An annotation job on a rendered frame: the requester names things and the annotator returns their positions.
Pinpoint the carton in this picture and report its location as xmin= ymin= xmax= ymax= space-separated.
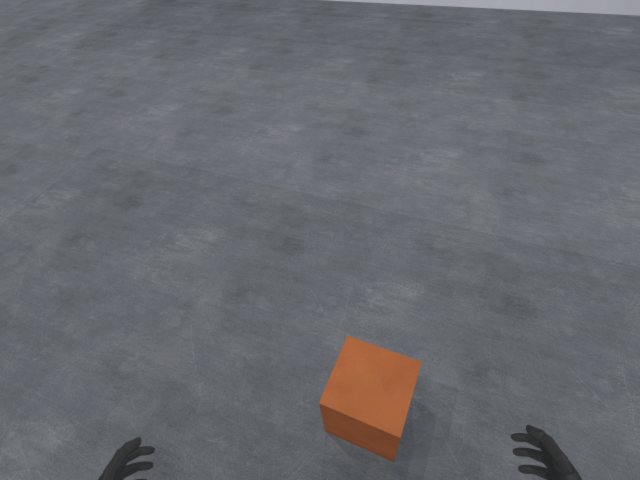
xmin=319 ymin=336 xmax=422 ymax=462

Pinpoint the robot left hand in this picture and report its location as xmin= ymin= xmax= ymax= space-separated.
xmin=98 ymin=437 xmax=155 ymax=480

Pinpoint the robot right hand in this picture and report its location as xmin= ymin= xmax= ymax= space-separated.
xmin=511 ymin=425 xmax=582 ymax=480

